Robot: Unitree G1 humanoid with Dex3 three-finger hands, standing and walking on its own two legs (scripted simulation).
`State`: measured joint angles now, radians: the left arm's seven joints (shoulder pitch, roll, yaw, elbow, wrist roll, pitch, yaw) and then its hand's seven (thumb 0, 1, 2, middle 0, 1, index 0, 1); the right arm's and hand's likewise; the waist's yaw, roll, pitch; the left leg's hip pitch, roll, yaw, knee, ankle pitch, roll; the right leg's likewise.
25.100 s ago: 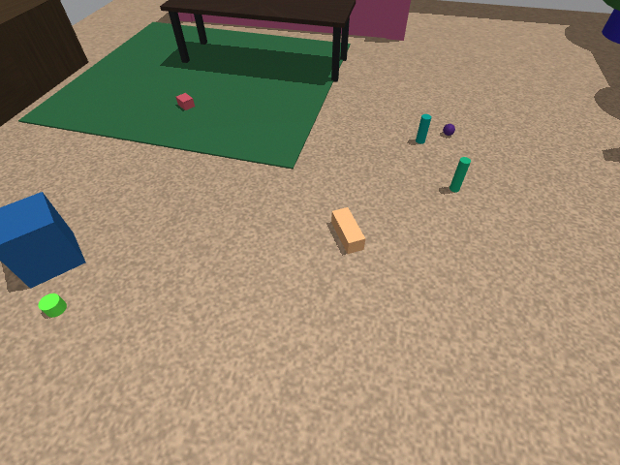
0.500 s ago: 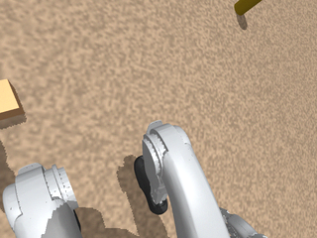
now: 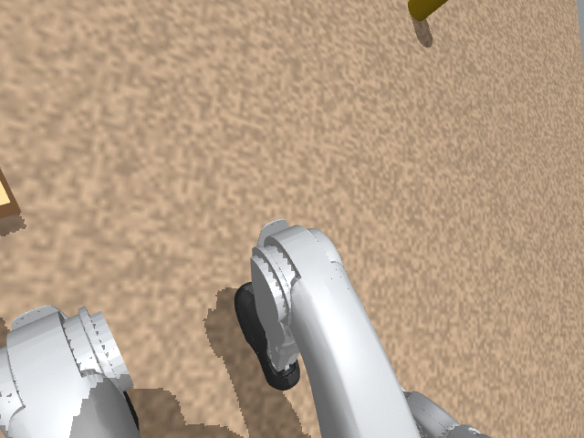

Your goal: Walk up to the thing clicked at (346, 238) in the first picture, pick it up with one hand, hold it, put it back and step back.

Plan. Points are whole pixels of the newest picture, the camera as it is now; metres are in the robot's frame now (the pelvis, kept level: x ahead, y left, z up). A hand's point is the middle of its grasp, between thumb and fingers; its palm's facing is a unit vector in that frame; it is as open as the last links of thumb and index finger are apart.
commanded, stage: open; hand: left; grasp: from above
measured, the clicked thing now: out of the picture +0.46 +0.30 -0.27
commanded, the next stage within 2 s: withdraw in 0.70 s
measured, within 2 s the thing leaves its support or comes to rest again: neither
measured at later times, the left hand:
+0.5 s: hand out of the picture +0.46 +0.29 -0.24, palm faces -0.45 -0.14 -0.88, open 13.2 cm
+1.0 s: hand out of the picture +0.46 +0.29 -0.23, palm faces -0.39 -0.15 -0.91, open 13.9 cm
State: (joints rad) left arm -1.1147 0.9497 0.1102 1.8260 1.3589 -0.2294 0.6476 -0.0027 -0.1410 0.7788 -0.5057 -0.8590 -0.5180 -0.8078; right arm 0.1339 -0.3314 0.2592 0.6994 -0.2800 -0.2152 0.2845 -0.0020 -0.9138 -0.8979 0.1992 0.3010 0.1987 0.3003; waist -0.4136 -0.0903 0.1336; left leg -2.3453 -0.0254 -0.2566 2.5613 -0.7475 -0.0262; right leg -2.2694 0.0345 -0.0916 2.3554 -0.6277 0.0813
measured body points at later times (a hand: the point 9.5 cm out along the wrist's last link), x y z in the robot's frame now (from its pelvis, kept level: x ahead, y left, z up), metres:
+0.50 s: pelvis +0.00 +0.00 +0.00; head +0.28 +0.12 +0.34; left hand +0.48 +0.30 -0.19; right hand +0.03 -0.25 -0.05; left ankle +0.06 +0.13 -0.27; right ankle +0.12 -0.14 -0.27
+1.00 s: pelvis +0.00 +0.00 +0.01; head +0.27 +0.12 +0.34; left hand +0.48 +0.30 -0.18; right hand +0.03 -0.26 -0.04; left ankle +0.06 +0.13 -0.27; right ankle +0.12 -0.14 -0.27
